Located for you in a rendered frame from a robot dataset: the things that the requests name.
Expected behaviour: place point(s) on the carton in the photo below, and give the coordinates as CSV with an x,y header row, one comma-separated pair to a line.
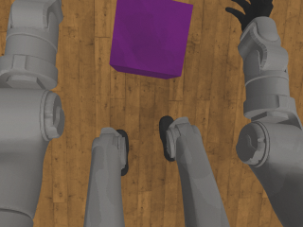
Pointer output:
x,y
150,37

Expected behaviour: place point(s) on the left robot upper arm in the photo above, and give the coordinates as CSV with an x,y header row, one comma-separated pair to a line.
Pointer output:
x,y
29,120

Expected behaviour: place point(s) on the right robot forearm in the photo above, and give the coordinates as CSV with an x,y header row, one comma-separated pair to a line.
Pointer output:
x,y
266,78

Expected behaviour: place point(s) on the robot shin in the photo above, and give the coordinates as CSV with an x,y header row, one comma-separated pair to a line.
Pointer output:
x,y
103,131
182,120

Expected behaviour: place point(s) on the right robot upper arm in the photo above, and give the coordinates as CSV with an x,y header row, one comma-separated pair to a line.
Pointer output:
x,y
274,152

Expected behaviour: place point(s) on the left robot forearm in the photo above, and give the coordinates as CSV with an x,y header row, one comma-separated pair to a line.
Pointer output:
x,y
29,61

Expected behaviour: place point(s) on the robot right shin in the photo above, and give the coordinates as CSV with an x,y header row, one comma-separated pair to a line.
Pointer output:
x,y
182,120

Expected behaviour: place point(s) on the right robot hand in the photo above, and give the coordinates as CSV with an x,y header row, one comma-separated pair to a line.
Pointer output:
x,y
257,8

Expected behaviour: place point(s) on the robot left shin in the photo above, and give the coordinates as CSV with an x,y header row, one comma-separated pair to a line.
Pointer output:
x,y
103,131

